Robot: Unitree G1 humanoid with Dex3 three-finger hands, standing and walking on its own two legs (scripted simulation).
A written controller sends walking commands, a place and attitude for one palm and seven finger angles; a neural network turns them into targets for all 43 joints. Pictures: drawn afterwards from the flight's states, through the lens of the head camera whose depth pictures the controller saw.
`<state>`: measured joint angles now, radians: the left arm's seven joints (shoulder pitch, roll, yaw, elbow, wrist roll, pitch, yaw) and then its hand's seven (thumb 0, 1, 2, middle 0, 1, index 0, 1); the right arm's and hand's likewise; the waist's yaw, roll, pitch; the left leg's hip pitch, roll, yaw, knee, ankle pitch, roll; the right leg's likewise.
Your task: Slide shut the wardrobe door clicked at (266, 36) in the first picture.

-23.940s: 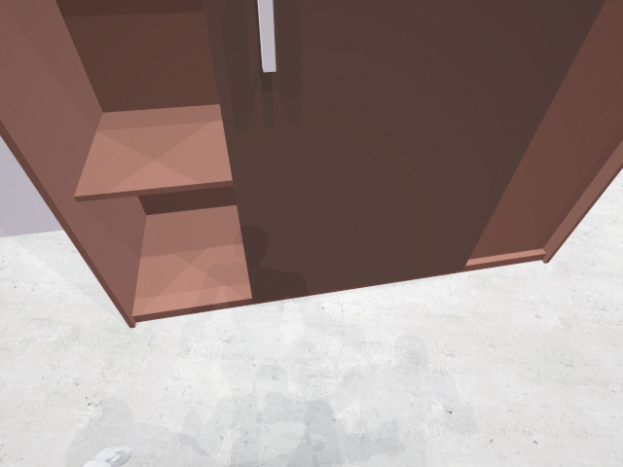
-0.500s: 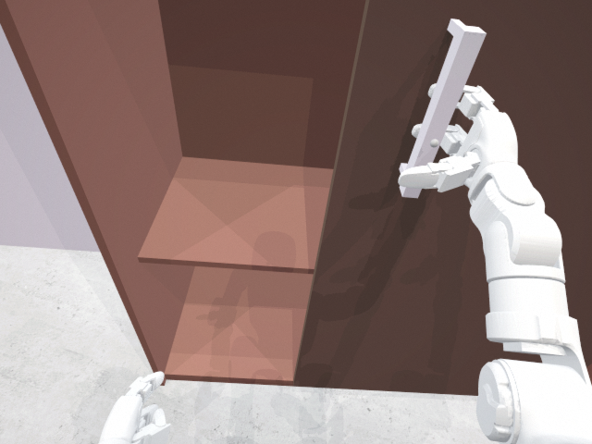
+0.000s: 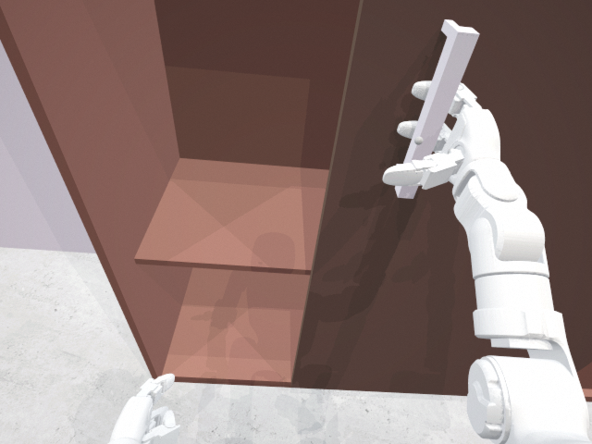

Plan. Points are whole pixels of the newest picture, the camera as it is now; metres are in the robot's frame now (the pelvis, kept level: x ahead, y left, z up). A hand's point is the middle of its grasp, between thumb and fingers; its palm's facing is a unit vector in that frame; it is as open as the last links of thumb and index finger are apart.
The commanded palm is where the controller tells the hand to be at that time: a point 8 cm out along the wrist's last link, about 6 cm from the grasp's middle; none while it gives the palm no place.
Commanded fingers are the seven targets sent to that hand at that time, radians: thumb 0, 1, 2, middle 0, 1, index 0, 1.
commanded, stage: slide the fingers in behind the handle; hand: right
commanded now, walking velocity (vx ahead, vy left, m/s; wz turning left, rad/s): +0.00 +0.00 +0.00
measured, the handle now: (425, 117) +0.47 -0.13 +0.27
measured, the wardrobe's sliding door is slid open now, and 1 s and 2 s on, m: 0.42 0.42 0.42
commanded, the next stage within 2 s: grip the handle and tug to test in 0.18 s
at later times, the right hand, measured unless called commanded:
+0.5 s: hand (417, 141) +0.40 -0.10 +0.26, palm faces -0.01 +1.00 -0.01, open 13.4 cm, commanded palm +0.38 -0.15 +0.26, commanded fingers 0.00 -0.06 -0.54 0.36 1.28 0.36 1.28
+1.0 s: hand (418, 139) +0.41 -0.11 +0.26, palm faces -0.01 +1.00 -0.01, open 6.2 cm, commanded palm +0.39 -0.16 +0.26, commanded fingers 0.00 -0.90 -0.90 0.45 1.40 0.45 1.40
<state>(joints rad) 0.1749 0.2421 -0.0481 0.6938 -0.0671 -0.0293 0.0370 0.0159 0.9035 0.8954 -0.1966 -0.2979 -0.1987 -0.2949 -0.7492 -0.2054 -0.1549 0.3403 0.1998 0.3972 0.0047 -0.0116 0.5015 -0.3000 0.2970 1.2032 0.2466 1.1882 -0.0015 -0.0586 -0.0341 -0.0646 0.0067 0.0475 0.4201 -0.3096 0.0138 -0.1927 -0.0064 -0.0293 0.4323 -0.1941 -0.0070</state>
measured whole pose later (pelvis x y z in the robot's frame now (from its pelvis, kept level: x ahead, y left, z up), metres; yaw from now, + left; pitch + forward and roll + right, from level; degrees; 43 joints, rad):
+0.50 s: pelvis +0.00 +0.00 +0.00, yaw +1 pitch -3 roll +0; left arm 0.17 0.25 -0.04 0.68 -0.07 -0.02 0.03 0.02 0.90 0.90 -0.20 -0.30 -0.20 -0.29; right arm -0.69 -0.21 -0.16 0.25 0.19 0.43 -0.01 -0.01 0.33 -0.38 0.29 1.23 0.22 1.17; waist 0.01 -0.06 -0.04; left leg -0.06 0.00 0.03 0.41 -0.31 0.01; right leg -0.18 -0.01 -0.04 0.42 -0.20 -0.01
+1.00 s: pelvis +0.01 +0.00 +0.00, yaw +0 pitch -2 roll -1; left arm 0.15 0.26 -0.04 0.66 -0.07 0.01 0.03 0.02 0.90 0.90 -0.20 -0.30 -0.20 -0.29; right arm -0.67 -0.22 -0.18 0.20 0.20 0.46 0.00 0.01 -0.69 -0.81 0.39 1.36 0.32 1.29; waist 0.00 -0.06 -0.05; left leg -0.05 0.00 0.04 0.42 -0.33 0.02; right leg -0.18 -0.01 -0.04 0.43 -0.22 0.00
